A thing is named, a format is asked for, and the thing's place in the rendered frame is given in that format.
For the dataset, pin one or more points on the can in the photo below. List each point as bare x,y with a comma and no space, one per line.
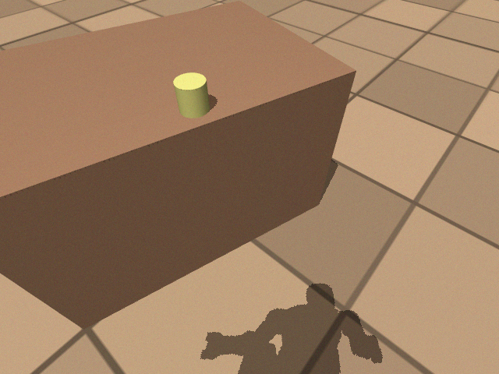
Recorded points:
192,95

